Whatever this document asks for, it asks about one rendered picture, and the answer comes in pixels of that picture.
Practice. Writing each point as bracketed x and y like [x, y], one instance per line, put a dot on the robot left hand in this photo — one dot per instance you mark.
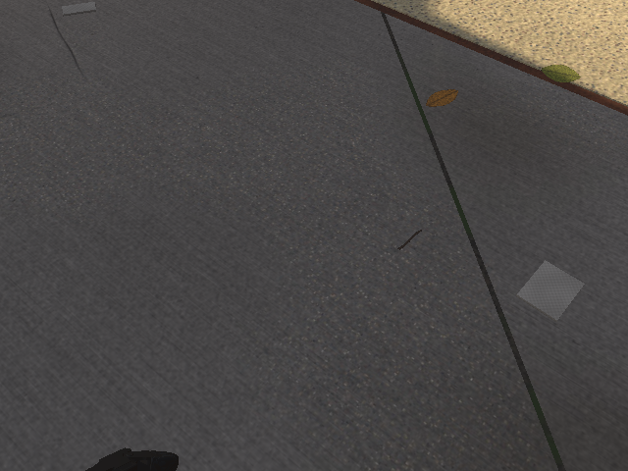
[145, 460]

